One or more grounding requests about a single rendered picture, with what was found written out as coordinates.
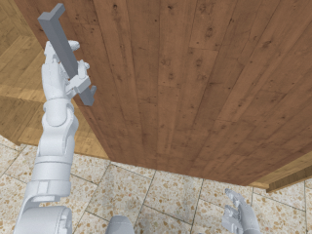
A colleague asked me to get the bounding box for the robot left hand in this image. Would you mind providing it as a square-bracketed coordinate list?
[41, 40, 92, 101]

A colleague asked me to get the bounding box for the handle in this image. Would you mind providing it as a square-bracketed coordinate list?
[38, 3, 97, 106]

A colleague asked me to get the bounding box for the robot left upper arm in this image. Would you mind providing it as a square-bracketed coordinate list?
[15, 206, 73, 234]

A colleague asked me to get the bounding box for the robot left thigh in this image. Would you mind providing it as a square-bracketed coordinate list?
[104, 215, 135, 234]

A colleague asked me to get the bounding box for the robot right hand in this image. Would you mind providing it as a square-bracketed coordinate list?
[221, 188, 260, 234]

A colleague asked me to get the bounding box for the wardrobe door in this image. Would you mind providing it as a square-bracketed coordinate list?
[14, 0, 312, 186]
[255, 151, 312, 184]

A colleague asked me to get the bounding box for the robot left forearm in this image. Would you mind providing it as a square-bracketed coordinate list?
[13, 97, 79, 234]

